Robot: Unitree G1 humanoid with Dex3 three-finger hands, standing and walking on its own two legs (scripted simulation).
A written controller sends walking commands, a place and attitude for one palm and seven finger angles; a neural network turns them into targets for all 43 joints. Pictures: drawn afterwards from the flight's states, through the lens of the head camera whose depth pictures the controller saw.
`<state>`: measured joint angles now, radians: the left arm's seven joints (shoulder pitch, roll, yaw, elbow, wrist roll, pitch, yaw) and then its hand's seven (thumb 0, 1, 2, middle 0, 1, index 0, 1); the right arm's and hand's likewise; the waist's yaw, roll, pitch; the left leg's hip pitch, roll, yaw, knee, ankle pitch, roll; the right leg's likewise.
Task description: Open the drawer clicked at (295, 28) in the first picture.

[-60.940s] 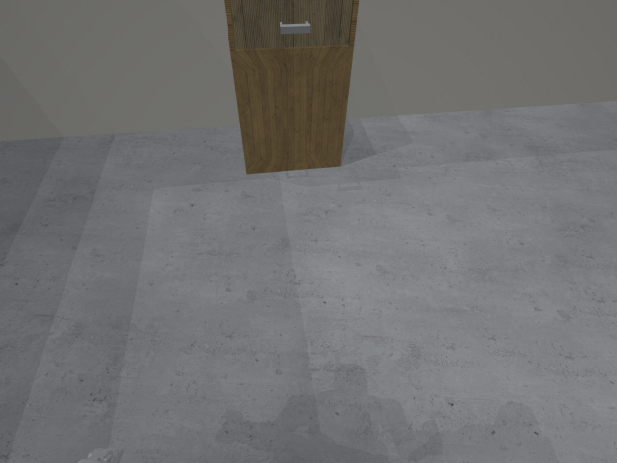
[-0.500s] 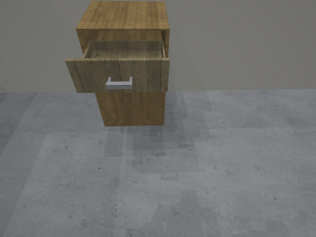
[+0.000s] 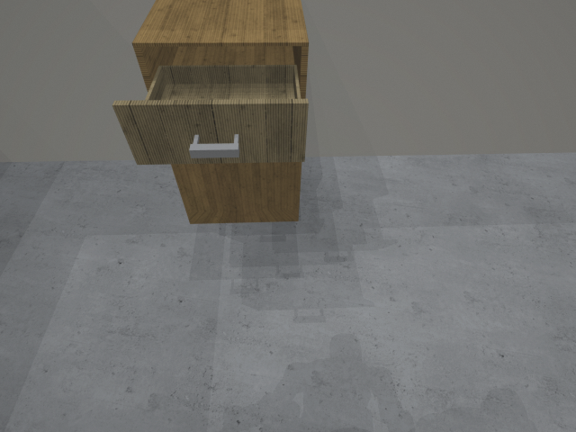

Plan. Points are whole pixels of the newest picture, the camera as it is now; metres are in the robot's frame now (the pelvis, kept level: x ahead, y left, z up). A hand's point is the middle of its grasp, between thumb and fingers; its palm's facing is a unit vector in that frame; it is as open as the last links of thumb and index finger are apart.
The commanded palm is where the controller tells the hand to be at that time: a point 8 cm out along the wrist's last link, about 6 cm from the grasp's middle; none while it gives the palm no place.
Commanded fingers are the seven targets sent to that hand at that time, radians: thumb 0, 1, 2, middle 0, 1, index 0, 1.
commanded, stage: look to check the result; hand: left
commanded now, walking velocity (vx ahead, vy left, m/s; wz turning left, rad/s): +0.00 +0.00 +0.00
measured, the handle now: (215, 144) +0.74 +0.21 -0.07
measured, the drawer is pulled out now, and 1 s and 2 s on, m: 0.30 0.30 0.30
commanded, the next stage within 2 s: stand and wait in 0.28 s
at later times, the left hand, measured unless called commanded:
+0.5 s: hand out of the picture +0.08 +0.22 -0.16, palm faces -0.02 -0.95 -0.31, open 7.4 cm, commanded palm none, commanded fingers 0.00 0.90 0.90 -0.20 -0.30 -0.20 -0.30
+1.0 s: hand out of the picture +0.08 +0.21 -0.16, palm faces -0.03 -0.95 -0.33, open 7.4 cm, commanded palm none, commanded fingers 0.00 0.90 0.90 -0.20 -0.30 -0.20 -0.30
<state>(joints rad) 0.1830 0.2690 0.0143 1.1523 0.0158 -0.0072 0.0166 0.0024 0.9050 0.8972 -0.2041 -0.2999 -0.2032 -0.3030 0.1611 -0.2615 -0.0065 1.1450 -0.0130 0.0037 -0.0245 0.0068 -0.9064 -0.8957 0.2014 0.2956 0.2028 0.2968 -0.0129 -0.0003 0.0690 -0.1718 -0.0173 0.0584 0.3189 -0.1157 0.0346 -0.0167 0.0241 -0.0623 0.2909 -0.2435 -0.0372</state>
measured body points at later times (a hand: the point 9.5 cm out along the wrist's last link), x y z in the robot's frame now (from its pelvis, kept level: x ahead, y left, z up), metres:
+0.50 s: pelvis +0.01 -0.01 +0.00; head +0.03 -0.01 +0.45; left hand +0.08 +0.27 -0.14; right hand +0.08 -0.29 -0.14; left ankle +0.04 +0.10 -0.75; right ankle -0.05 -0.09 -0.75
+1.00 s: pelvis +0.02 -0.02 +0.00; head +0.04 -0.03 +0.45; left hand +0.08 +0.26 -0.14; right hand +0.07 -0.30 -0.15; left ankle +0.04 +0.10 -0.75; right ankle -0.05 -0.09 -0.75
